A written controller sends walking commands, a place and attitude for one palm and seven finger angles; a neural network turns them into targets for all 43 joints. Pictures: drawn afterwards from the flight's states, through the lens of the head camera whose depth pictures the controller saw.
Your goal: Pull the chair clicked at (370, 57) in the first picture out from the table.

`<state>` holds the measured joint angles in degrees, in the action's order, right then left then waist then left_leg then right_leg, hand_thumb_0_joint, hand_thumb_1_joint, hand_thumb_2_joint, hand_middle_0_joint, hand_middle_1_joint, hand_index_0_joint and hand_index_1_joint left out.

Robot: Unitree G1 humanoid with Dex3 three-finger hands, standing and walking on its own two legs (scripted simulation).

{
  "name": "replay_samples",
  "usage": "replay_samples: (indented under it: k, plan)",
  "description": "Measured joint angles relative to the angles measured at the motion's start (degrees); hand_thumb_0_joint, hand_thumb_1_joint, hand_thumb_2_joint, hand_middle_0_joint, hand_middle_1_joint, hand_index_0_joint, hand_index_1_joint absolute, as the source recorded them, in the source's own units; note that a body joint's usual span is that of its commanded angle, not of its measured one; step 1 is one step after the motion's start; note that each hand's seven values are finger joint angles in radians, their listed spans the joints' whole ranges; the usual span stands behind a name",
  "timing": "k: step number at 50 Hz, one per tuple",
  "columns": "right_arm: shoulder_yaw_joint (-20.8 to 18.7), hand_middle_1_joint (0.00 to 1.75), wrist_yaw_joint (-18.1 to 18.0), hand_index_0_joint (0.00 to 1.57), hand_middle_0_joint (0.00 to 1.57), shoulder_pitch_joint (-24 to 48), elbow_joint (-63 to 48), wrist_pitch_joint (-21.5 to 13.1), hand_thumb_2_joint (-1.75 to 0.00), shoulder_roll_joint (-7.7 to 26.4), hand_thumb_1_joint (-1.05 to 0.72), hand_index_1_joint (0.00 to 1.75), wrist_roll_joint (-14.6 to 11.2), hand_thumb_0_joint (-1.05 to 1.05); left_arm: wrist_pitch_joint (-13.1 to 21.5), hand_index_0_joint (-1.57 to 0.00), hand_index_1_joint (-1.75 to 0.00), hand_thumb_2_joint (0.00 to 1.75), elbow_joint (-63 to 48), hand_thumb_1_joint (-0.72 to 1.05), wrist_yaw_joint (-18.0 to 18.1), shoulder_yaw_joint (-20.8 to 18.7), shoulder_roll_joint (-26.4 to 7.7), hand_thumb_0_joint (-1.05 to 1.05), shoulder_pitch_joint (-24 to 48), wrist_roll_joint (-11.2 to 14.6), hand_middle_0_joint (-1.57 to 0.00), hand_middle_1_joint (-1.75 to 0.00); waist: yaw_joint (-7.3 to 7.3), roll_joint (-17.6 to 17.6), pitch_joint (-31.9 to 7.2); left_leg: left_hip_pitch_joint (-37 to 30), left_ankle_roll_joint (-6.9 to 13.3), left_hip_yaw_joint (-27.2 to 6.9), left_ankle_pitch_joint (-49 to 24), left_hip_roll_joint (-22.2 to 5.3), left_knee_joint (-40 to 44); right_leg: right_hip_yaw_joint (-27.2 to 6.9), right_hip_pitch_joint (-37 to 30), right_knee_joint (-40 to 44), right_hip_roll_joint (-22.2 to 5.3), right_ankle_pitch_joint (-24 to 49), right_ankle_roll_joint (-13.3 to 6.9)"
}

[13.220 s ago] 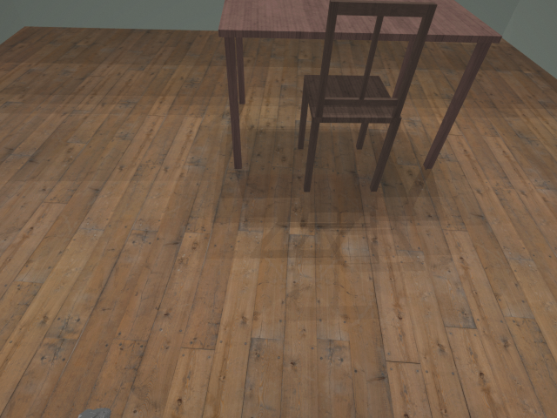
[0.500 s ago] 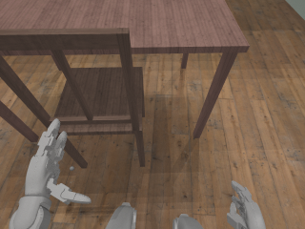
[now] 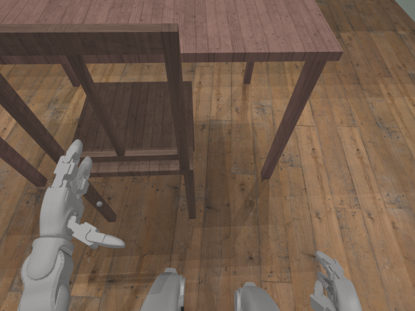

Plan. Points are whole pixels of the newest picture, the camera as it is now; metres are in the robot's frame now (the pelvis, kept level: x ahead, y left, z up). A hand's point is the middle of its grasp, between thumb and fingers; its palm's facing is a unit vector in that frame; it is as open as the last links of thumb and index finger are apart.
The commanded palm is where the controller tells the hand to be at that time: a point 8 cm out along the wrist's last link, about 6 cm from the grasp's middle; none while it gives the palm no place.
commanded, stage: aim the fingers beside a spindle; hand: left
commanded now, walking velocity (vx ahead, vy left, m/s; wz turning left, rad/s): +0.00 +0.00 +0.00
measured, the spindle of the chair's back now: (102, 114) +0.51 +0.28 +0.03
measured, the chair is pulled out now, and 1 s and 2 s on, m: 0.00 0.00 0.00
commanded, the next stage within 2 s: push the fingers through the gap in 1.58 s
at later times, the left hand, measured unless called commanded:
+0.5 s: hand (97, 189) +0.33 +0.23 +0.03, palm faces +0.13 -0.99 -0.04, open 16.9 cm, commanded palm +0.30 +0.28 +0.03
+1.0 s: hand (104, 174) +0.37 +0.24 +0.00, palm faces +0.14 -0.99 -0.04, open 16.9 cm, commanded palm +0.34 +0.29 +0.01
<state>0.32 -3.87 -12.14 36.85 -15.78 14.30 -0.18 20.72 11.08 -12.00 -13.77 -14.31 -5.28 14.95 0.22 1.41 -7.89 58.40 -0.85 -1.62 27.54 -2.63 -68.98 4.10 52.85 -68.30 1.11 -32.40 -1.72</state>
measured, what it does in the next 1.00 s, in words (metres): stands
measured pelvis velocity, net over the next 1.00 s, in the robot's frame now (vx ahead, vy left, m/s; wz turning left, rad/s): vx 0.00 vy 0.00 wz -0.02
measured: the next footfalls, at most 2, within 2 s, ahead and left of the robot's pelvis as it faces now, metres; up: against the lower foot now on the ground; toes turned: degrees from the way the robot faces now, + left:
none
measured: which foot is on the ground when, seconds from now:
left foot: down 0.00-1.00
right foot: down 0.00-1.00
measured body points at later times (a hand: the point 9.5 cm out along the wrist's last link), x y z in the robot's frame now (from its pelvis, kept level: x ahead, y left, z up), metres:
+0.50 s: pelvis +0.00 +0.01 -0.01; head +0.10 +0.03 +0.43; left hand +0.31 +0.29 +0.03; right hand +0.17 -0.23 -0.10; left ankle +0.05 +0.13 -0.64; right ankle +0.01 -0.10 -0.64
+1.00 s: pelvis +0.00 +0.00 -0.03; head +0.11 +0.02 +0.41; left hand +0.36 +0.29 +0.01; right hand +0.13 -0.26 -0.13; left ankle +0.05 +0.13 -0.64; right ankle +0.01 -0.10 -0.64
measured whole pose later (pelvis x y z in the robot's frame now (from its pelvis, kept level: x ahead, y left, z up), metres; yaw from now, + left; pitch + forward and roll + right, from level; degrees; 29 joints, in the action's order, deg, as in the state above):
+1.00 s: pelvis +0.00 +0.00 -0.03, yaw -1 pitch +23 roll -2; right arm 0.3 -2.5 -12.7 38.5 -10.7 14.9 0.4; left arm 24.0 35.2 -13.5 -21.4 -19.3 16.1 12.7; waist 2.2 0.8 -9.5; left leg 68.7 -0.5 -1.4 29.4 -3.2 -75.4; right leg 3.6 63.2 -74.6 1.6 -34.0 -1.5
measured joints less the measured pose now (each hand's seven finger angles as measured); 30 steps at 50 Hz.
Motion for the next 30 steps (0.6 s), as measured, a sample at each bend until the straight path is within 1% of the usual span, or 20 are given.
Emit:
replay_samples:
  k: [3, 5, 11, 15, 20, 26, 30]
  plan:
    - [0.0, 0.30, 0.2, 0.20, 0.20, -0.3, -0.2, 0.4, -0.90, -0.1, -0.90, 0.30, 0.1, 0.02, -0.6, -0.06, -0.08, 0.30, 1.3, -0.50, 0.5, -0.2, 0.1, -0.01, 0.6, -0.2, -0.06, -0.08, 0.22, -0.1, -0.2, 0.2, 0.3, 0.3, 0.1, 0.1, 0.1, -0.3, 0.1, 0.2, -0.1, 0.1, 0.3]
    - [0.0, 0.30, 0.4, 0.20, 0.21, -0.3, -0.2, 0.6, -0.90, -0.2, -0.90, 0.30, 0.3, 0.02, -0.4, -0.06, -0.08, 0.30, 1.7, -0.50, 0.9, -0.5, 0.2, -0.01, 0.9, -0.4, -0.06, -0.08, 0.30, -0.3, -0.3, 0.4, 0.5, 0.4, 0.2, 0.1, -0.1, -0.4, 0.3, 0.3, -0.1, 0.1, 0.5]
    - [-0.1, 0.30, 1.0, 0.20, 0.21, 0.1, 0.0, 1.0, -0.90, -0.1, -0.90, 0.30, 0.7, 0.02, 1.9, -0.06, -0.08, 0.30, 2.1, -0.50, 2.0, -0.1, 0.4, -0.01, 2.2, -1.4, -0.06, -0.08, 0.23, -0.2, -0.4, 1.6, 0.9, 0.3, 0.6, 0.3, -1.2, -0.3, 1.1, -0.4, -0.3, -0.2, 0.9]
    - [0.2, 0.30, 1.1, 0.20, 0.21, 0.7, 0.1, 1.4, -0.90, -0.1, -0.90, 0.30, 0.8, 0.02, 1.9, -0.06, -0.08, 0.30, 4.3, -0.50, 1.6, 0.4, 0.3, -0.01, 4.7, -1.9, -0.06, -0.08, 0.14, -0.2, -0.5, 2.8, 1.1, 0.3, 0.8, 0.4, -2.0, -0.3, 2.2, -1.0, -0.4, -0.3, 1.1]
    - [0.3, 0.30, 1.1, 0.20, 0.21, 1.2, -0.2, 2.1, -0.90, -0.6, -0.90, 0.30, 0.8, 0.02, 0.9, -0.06, -0.08, 0.30, 7.0, -0.50, 1.4, -0.5, 0.0, -0.01, 7.3, -2.0, -0.06, -0.08, 0.30, -0.5, -0.6, 3.9, 1.2, 0.4, 0.9, 0.3, -2.6, -0.4, 3.4, -1.6, -0.4, -0.4, 1.2]
    - [0.4, 0.30, 1.3, 0.20, 0.21, 1.1, 0.1, 2.6, -0.90, -0.6, -0.90, 0.30, 1.1, 0.01, 2.0, -0.06, -0.08, 0.30, 9.0, -0.50, 1.6, -2.1, -0.8, -0.01, 9.7, -2.2, -0.06, -0.08, 0.40, -0.5, -0.9, 5.0, 1.1, 0.3, 1.1, 0.2, -3.3, -0.4, 4.5, -2.2, -0.2, -0.5, 1.1]
    - [0.5, 0.30, 1.3, 0.20, 0.21, 0.8, 0.6, 3.0, -0.90, -0.3, -0.90, 0.30, 0.8, 0.01, 2.4, -0.06, -0.08, 0.30, 12.4, -0.50, 0.5, -2.8, -1.7, -0.01, 12.3, -2.0, -0.06, -0.08, 0.43, -0.5, -1.2, 5.9, 1.0, 0.1, 1.3, 0.2, -3.9, -0.2, 5.4, -2.9, -0.2, -0.7, 1.0]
